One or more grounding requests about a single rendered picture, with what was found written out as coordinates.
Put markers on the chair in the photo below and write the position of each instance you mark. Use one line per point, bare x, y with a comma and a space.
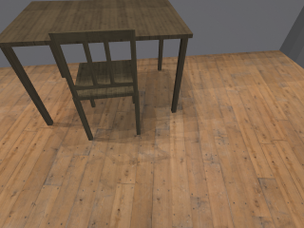
100, 80

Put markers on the table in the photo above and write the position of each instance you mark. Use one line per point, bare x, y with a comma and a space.
151, 19

